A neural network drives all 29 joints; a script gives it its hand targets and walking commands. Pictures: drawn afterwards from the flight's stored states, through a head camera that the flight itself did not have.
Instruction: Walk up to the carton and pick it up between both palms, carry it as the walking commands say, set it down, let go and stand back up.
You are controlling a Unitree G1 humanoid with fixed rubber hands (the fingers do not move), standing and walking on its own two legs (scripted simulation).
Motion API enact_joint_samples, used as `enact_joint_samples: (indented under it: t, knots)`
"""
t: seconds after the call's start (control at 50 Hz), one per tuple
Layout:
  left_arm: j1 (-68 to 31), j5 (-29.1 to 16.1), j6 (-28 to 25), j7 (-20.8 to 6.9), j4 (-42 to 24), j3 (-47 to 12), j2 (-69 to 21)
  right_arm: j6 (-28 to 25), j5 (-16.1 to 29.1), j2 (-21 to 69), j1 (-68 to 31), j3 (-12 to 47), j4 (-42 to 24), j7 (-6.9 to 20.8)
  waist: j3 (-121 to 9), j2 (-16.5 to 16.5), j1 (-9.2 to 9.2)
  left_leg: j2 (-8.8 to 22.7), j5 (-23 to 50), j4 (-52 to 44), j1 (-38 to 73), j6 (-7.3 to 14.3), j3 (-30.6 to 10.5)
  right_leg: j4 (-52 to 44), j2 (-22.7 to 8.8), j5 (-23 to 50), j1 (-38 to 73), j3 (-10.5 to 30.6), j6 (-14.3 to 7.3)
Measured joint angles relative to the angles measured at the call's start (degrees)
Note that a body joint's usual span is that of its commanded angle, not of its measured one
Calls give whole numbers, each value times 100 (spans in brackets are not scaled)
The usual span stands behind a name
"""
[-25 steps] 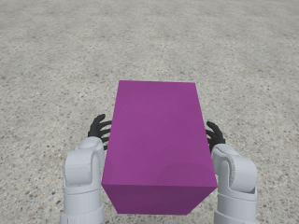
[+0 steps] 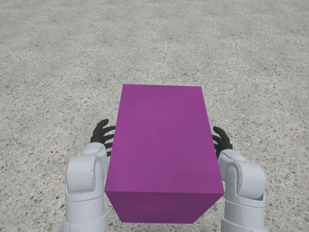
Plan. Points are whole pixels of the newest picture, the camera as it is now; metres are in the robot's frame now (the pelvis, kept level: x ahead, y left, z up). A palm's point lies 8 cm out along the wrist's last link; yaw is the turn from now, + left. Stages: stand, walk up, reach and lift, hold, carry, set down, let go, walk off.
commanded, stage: carry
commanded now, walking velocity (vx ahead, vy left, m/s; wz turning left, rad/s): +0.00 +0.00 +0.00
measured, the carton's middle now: (159, 157) +0.31 +0.00 +0.03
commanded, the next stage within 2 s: hold in 0.84 s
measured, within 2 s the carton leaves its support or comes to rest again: neither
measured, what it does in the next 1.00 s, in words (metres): stands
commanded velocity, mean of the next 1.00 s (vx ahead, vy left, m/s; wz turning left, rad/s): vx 0.00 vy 0.00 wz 0.00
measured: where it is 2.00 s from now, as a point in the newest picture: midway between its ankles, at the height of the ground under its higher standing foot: outside the picture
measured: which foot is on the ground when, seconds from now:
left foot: down 0.00-1.00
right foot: down 0.00-1.00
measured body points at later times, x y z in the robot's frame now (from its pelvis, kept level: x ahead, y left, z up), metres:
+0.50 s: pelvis +0.01 -0.02 +0.00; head +0.02 -0.03 +0.45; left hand +0.32 +0.12 +0.10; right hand +0.31 -0.18 +0.08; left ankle +0.10 +0.08 -0.72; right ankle +0.00 -0.10 -0.72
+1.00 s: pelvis +0.02 -0.02 +0.01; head +0.00 -0.04 +0.46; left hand +0.32 +0.12 +0.05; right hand +0.31 -0.18 +0.03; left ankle +0.11 +0.08 -0.72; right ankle +0.00 -0.10 -0.72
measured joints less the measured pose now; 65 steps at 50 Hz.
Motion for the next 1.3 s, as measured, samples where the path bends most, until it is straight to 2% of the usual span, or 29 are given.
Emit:
enact_joint_samples:
  t: [0.32, 0.84, 0.86, 0.92, 0.94, 1.02, 1.1, 1.16, 1.3]
  knots:
    - [0, 0, -84, 2, 19, 13, 0, -103, 0, 0, 0, 14, 52, 2, 0, 0, 0, 108, -30, -43, 11, -154, 1, -72, 118, -35, 0, 13, -153]
    - [0, 0, -171, -6, 36, 1, 0, -176, 0, 0, 0, 4, 61, 3, 0, 0, 0, 119, -50, -43, 13, -183, 1, -72, 129, -60, 0, 14, -176]
    - [1, 20, -256, -36, 124, 21, 1, -263, -42, -1, 0, -1, 153, 47, 2, -1, 0, 117, -48, -54, 31, -183, 0, -82, 129, -58, 18, 16, -177]
    - [64, 158, -1397, -225, 1540, 305, 11, -1403, -359, -2, 17, -26, 1616, 218, 1, -13, 1, 92, -20, -204, 324, -186, 0, -245, 141, -18, 305, 50, -190]
    - [176, 162, -1701, -232, 1811, 299, 37, -1691, -401, -11, 62, -15, 1933, 230, 4, -13, 1, 90, -28, -211, 389, -188, 0, -259, 145, -17, 368, 68, -190]
    - [640, 163, -2407, -231, 1952, 71, 134, -2296, -409, -47, 239, 123, 2224, 258, 4, -13, 0, 90, -47, -212, 496, -198, -2, -260, 159, -21, 460, 117, -190]
    - [701, 165, -2607, -240, 1955, 114, 145, -2514, -408, -48, 241, 187, 2338, 261, 1, -28, 24, 81, -51, -223, 668, -198, -7, -263, 165, -17, 615, 162, -191]
    - [702, 165, -2583, -259, 2000, 283, 146, -2772, -408, -49, 236, 276, 2725, 263, 3, -35, 59, 65, -60, -249, 829, -202, -14, -263, 183, -6, 737, 246, -190]
    - [614, 165, -2876, -266, 2802, 622, 136, -3304, -454, -50, 123, 190, 3815, 233, 37, -40, 63, 14, -62, -250, 951, -202, -19, -264, 215, 52, 808, 422, -161]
